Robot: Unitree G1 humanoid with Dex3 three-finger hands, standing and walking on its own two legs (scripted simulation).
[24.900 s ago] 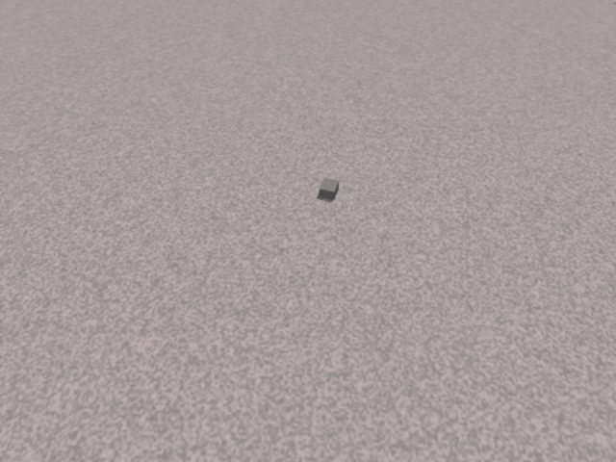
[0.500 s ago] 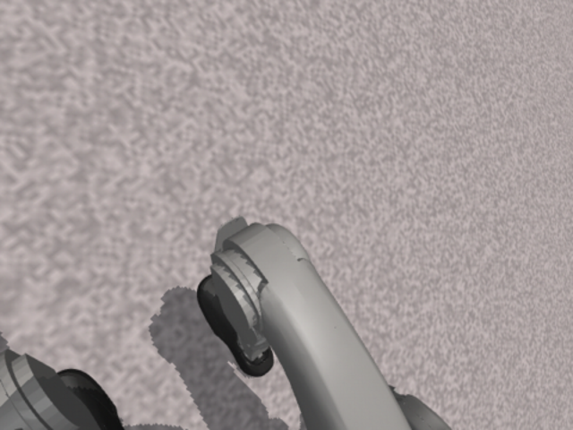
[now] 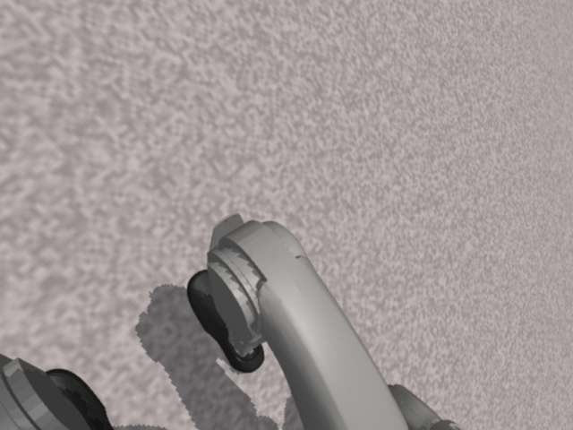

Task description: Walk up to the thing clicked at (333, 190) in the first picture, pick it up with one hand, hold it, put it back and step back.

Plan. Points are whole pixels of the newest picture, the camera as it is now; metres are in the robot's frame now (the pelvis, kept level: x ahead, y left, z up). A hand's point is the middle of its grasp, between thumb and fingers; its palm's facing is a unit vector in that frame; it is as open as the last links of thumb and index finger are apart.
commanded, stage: close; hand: left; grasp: from above
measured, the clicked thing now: out of the picture +0.53 +0.28 -0.29
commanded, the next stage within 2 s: settle in 1.22 s
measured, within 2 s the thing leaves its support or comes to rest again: leaves its support in 1.66 s
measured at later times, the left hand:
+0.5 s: hand out of the picture +0.53 +0.25 -0.25, palm faces -0.43 -0.12 -0.89, open 10.8 cm
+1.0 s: hand out of the picture +0.52 +0.26 -0.25, palm faces -0.43 -0.12 -0.89, open 9.6 cm
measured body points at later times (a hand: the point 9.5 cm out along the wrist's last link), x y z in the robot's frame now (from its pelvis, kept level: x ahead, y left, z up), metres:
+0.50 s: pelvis +0.00 +0.00 +0.00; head +0.31 +0.10 +0.31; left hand +0.54 +0.26 -0.20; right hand -0.01 -0.24 -0.04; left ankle +0.06 +0.13 -0.28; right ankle +0.12 -0.12 -0.28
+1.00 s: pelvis +0.00 +0.00 +0.01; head +0.31 +0.11 +0.31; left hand +0.54 +0.26 -0.20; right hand +0.00 -0.24 -0.04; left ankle +0.06 +0.13 -0.28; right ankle +0.12 -0.12 -0.28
